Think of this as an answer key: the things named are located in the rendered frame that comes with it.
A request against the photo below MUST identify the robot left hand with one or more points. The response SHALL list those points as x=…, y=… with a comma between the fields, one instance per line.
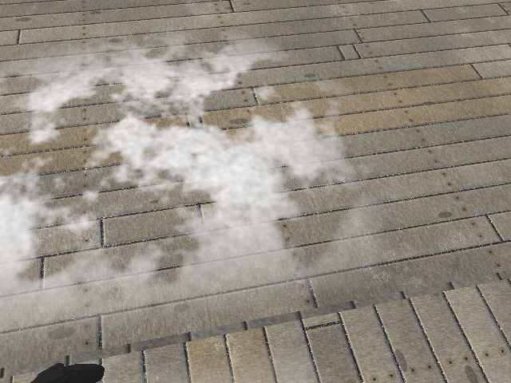
x=77, y=373

